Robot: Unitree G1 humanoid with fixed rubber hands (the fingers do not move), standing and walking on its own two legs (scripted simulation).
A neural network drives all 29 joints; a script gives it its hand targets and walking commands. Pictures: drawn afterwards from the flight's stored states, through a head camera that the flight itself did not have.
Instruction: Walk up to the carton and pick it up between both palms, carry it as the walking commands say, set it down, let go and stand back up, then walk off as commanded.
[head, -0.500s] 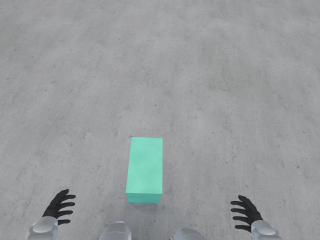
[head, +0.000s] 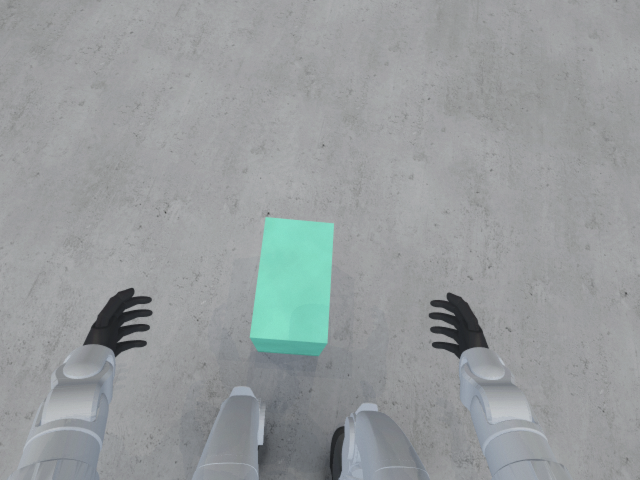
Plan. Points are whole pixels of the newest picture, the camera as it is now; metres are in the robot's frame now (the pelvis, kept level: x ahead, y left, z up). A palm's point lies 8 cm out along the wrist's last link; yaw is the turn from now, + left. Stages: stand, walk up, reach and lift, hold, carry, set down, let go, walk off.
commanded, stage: reach and lift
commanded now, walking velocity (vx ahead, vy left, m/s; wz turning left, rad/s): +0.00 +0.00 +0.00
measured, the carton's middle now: (293, 291) +0.48 +0.04 -0.57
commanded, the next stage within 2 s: none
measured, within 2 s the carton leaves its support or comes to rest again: neither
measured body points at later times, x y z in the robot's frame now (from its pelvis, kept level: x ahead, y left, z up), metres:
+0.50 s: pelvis -0.06 +0.02 -0.04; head +0.21 +0.05 +0.31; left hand +0.41 +0.24 -0.16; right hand +0.40 -0.14 -0.15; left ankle +0.06 +0.14 -0.67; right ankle +0.00 -0.11 -0.67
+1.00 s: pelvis -0.07 +0.04 -0.07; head +0.30 +0.04 +0.18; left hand +0.47 +0.22 -0.23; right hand +0.46 -0.13 -0.23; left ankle +0.06 +0.15 -0.67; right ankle +0.00 -0.11 -0.67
